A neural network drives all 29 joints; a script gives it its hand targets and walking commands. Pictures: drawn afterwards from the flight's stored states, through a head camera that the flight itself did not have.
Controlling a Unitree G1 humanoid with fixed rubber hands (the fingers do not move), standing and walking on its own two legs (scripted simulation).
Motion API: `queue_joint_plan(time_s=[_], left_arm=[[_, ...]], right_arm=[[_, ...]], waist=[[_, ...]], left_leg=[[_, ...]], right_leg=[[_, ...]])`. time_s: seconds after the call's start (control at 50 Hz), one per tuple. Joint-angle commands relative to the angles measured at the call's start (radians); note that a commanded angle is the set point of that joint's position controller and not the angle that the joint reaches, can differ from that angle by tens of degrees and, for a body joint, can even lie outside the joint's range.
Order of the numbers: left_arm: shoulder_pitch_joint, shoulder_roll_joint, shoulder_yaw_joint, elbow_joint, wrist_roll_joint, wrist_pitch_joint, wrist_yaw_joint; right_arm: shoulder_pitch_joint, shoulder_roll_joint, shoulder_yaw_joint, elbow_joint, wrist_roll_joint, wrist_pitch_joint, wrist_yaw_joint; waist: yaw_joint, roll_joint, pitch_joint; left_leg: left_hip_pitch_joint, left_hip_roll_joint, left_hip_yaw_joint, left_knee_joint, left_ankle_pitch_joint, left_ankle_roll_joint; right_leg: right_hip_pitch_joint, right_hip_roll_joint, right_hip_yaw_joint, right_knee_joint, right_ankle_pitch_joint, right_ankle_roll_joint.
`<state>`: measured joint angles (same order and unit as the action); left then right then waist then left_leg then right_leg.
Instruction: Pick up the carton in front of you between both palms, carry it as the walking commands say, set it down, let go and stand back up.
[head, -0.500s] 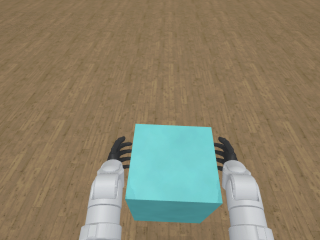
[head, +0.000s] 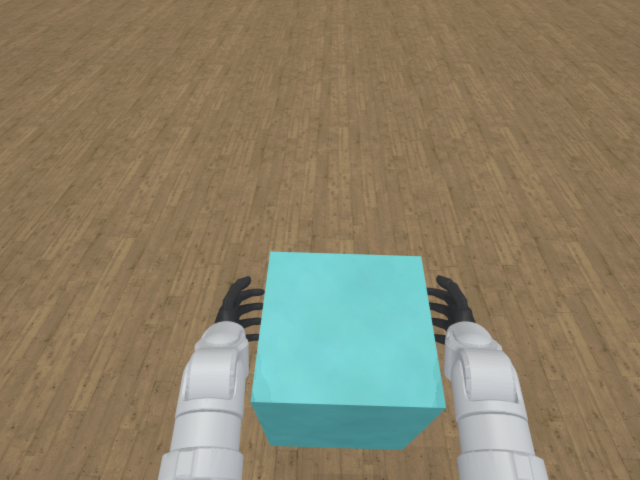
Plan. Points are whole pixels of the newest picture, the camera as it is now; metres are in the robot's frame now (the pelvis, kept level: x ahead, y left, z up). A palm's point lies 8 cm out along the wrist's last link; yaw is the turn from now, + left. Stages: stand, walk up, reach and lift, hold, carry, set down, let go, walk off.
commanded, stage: carry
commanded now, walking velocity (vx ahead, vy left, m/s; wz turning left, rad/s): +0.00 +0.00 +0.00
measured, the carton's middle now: (340, 357) +0.30 +0.00 -0.05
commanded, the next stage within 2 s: hold in 0.32 s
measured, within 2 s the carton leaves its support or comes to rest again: neither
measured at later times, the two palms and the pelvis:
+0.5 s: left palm (203, 352) +0.26 +0.18 +0.04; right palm (437, 330) +0.29 -0.12 +0.04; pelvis +0.00 +0.00 +0.01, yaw +7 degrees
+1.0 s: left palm (229, 356) +0.25 +0.14 +0.05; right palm (459, 309) +0.32 -0.15 +0.05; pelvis +0.00 -0.07 +0.01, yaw +14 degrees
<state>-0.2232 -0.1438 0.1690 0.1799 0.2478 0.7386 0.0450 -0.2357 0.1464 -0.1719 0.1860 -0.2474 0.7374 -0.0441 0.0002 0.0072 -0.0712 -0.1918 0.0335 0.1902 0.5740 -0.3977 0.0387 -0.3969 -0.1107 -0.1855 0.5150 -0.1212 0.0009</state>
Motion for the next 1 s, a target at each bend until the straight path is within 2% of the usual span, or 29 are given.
queue_joint_plan(time_s=[0.0, 0.3, 0.32, 0.34, 0.36, 0.38, 0.4, 0.42, 0.44, 0.48, 0.54, 0.6, 0.7, 0.82, 0.98], left_arm=[[-0.479, -0.923, -0.566, -0.079, -0.28, -0.046, -0.264], [-0.478, -0.923, -0.572, -0.087, -0.282, -0.045, -0.263], [-0.409, -0.939, -0.517, -0.028, -0.268, -0.072, -0.269], [-0.383, -0.896, -0.495, -0.033, -0.224, -0.105, -0.253], [-0.375, -0.873, -0.481, -0.037, -0.217, -0.113, -0.247], [-0.399, -0.883, -0.489, -0.047, -0.211, -0.122, -0.237], [-0.414, -0.877, -0.488, -0.039, -0.206, -0.127, -0.233], [-0.428, -0.881, -0.495, -0.034, -0.214, -0.131, -0.232], [-0.434, -0.882, -0.496, -0.023, -0.211, -0.135, -0.229], [-0.48, -0.891, -0.515, -0.022, -0.233, -0.136, -0.24], [-0.529, -0.903, -0.535, -0.006, -0.252, -0.126, -0.263], [-0.568, -0.912, -0.538, 0.017, -0.263, -0.118, -0.286], [-0.585, -0.92, -0.502, 0.058, -0.249, -0.113, -0.306], [-0.58, -0.929, -0.455, 0.085, -0.227, -0.117, -0.316], [-0.61, -0.939, -0.426, 0.107, -0.216, -0.125, -0.329]], right_arm=[[-0.438, 0.94, 0.56, -0.052, 0.269, -0.04, 0.259], [-0.432, 0.941, 0.561, -0.052, 0.27, -0.039, 0.26], [-0.326, 0.93, 0.542, -0.078, 0.27, -0.046, 0.258], [-0.37, 0.896, 0.551, -0.131, 0.25, -0.067, 0.257], [-0.379, 0.896, 0.553, -0.126, 0.24, -0.066, 0.258], [-0.392, 0.885, 0.575, -0.116, 0.244, -0.071, 0.261], [-0.383, 0.889, 0.565, -0.109, 0.246, -0.079, 0.261], [-0.385, 0.895, 0.569, -0.106, 0.25, -0.085, 0.26], [-0.399, 0.888, 0.574, -0.105, 0.249, -0.089, 0.262], [-0.397, 0.904, 0.562, -0.077, 0.238, -0.094, 0.262], [-0.388, 0.926, 0.53, -0.024, 0.215, -0.092, 0.261], [-0.39, 0.945, 0.495, 0.037, 0.195, -0.089, 0.262], [-0.43, 0.975, 0.482, 0.089, 0.189, -0.081, 0.277], [-0.485, 0.99, 0.51, 0.078, 0.207, -0.073, 0.298], [-0.517, 1.001, 0.514, 0.085, 0.217, -0.061, 0.314]], waist=[[-0.001, 0.003, -0.252], [-0.002, 0.005, -0.255], [-0.023, 0.177, -0.129], [0.027, 0.131, -0.159], [0.017, 0.02, -0.179], [0.029, 0.085, -0.18], [0.013, 0.069, -0.163], [0.011, 0.059, -0.178], [0.014, 0.084, -0.183], [-0.011, 0.045, -0.167], [-0.038, 0.046, -0.162], [-0.049, 0.043, -0.131], [-0.024, 0.015, -0.122], [0.008, -0.021, -0.151], [0.011, -0.043, -0.167]], left_leg=[[-0.038, 0.127, -0.1, -0.125, 0.292, -0.007], [-0.036, 0.129, -0.097, -0.119, 0.318, -0.008], [-0.161, -0.02, -0.336, -0.247, 0.596, -0.016], [-0.107, -0.019, -0.338, -0.234, 0.7, -0.022], [0.033, -0.039, -0.324, -0.221, 0.668, -0.024], [0.041, -0.052, -0.318, -0.24, 0.611, -0.025], [0.049, -0.052, -0.322, -0.243, 0.635, -0.027], [0.078, -0.059, -0.318, -0.239, 0.676, -0.037], [0.097, -0.069, -0.311, -0.256, 0.602, -0.041], [0.086, -0.072, -0.309, -0.256, 0.577, -0.051], [0.093, -0.085, -0.298, -0.271, 0.504, -0.063], [0.026, -0.094, -0.286, -0.287, 0.399, -0.063], [-0.045, -0.108, -0.271, -0.298, 0.293, -0.05], [-0.088, -0.123, -0.26, -0.3, 0.202, -0.023], [-0.123, -0.13, -0.261, -0.294, 0.125, -0.003]], right_leg=[[0.205, -0.062, 0.072, -0.018, 0.168, -0.013], [0.2, -0.062, 0.066, -0.015, 0.171, -0.008], [0.543, 0.227, 0.22, -0.014, 0.299, -0.03], [0.527, 0.202, 0.237, -0.042, 0.328, -0.034], [0.478, 0.208, 0.241, -0.088, 0.282, -0.025], [0.492, 0.205, 0.244, -0.086, 0.297, -0.016], [0.47, 0.217, 0.241, -0.088, 0.296, -0.007], [0.473, 0.228, 0.24, -0.092, 0.311, -0.002], [0.477, 0.227, 0.238, -0.099, 0.272, 0.003], [0.469, 0.236, 0.234, -0.112, 0.229, 0.004], [0.458, 0.241, 0.227, -0.131, 0.18, 0.006], [0.482, 0.239, 0.222, -0.142, 0.136, 0.003], [0.538, 0.226, 0.221, -0.157, 0.115, 0.009], [0.602, 0.195, 0.243, -0.171, 0.082, 0.023], [0.62, 0.165, 0.27, -0.189, -0.011, 0.037]])
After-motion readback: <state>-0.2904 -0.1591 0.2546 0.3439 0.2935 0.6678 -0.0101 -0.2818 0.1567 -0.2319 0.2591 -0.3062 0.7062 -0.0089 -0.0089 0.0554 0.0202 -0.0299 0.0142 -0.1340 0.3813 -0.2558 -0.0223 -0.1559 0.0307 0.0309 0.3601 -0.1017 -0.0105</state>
